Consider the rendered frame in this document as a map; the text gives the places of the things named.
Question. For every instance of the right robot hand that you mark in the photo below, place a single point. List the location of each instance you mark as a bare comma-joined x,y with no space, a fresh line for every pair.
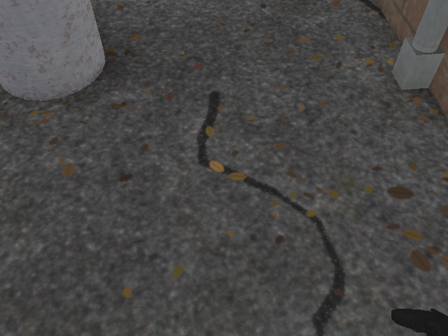
433,323

